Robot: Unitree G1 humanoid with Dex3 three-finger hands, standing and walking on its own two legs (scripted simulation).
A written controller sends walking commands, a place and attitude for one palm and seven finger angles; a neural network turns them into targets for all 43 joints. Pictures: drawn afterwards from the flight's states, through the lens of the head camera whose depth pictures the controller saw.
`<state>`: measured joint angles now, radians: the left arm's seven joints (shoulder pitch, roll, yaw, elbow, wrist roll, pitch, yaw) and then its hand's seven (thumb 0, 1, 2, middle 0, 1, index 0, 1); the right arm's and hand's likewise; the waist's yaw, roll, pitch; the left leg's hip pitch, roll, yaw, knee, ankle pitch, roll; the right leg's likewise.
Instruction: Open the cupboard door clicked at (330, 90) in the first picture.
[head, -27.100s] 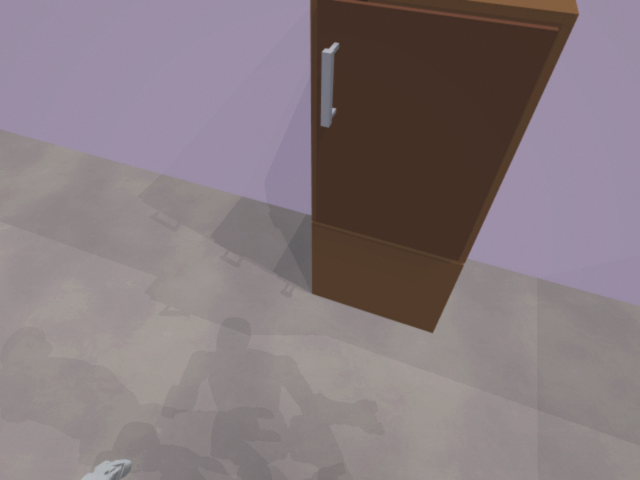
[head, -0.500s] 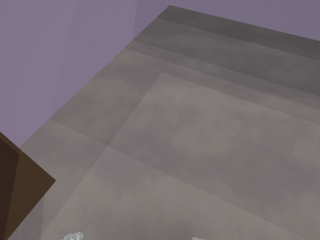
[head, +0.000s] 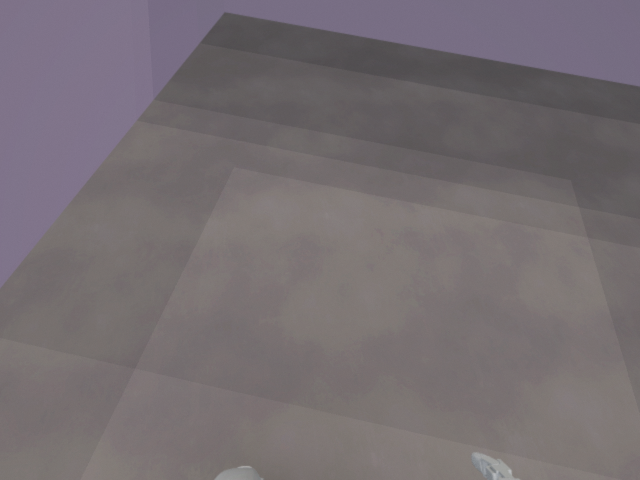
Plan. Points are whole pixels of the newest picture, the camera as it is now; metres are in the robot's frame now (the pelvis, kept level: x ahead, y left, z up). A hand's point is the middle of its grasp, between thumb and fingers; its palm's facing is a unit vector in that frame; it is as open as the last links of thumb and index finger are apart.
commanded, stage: walk to a spot facing it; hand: left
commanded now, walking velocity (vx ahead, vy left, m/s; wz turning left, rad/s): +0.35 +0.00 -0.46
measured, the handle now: out of the picture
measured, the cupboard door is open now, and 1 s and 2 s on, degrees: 41 41 41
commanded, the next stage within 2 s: turn to face it in 0.74 s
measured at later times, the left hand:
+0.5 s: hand (289, 301) +0.41 +0.08 -0.15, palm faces -0.25 -0.94 -0.21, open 7.4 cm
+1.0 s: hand (296, 272) +0.49 +0.07 -0.18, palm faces -0.20 -0.97 -0.16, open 7.4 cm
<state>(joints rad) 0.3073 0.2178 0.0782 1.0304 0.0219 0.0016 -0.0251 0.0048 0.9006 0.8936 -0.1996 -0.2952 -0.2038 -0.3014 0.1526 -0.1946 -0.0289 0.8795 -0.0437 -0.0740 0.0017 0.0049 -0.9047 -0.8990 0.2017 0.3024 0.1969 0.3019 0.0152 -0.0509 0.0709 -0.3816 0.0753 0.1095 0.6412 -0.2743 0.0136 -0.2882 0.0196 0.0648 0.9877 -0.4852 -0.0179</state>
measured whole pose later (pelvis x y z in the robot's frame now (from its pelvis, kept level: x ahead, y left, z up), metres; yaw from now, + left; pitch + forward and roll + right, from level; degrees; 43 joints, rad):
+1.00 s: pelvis +0.49 -0.10 +0.00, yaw -16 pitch +0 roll +0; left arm 0.36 0.16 0.03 1.13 0.01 -0.03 0.02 0.00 0.91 0.89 -0.20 -0.29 -0.20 -0.30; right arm 0.12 -0.16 -0.02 0.98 -0.03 -0.07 -0.01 0.00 -0.91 -0.90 0.20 0.30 0.20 0.30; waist 0.02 -0.04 0.06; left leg -0.36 0.02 0.12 0.60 -0.25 0.05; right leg -0.30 0.00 -0.03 1.15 -0.48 0.01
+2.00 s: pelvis +0.63 -0.21 +0.00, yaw +21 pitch +1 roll +1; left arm 0.19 0.24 0.06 0.86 0.03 0.01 0.01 0.00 0.90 0.89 -0.20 -0.29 -0.20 -0.30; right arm 0.15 -0.25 -0.07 0.91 -0.02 0.07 0.02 0.01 -0.90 -0.90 0.20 0.30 0.20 0.30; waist 0.00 0.03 0.08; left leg -0.42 -0.01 -0.08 0.76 -0.41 -0.04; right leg -0.34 -0.06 -0.04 0.64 -0.30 0.04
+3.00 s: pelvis +0.67 -0.23 +0.02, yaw +58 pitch +0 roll +2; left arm 0.20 0.17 0.03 0.89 0.02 0.01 0.03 0.00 0.90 0.89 -0.20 -0.30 -0.20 -0.30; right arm 0.17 -0.26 -0.09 0.95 -0.02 0.08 0.03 0.01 -0.91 -0.90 0.20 0.30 0.19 0.30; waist -0.04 0.00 0.11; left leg -0.48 0.02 0.03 1.04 -0.42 -0.07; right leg -0.19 -0.11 -0.16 0.48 -0.29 0.01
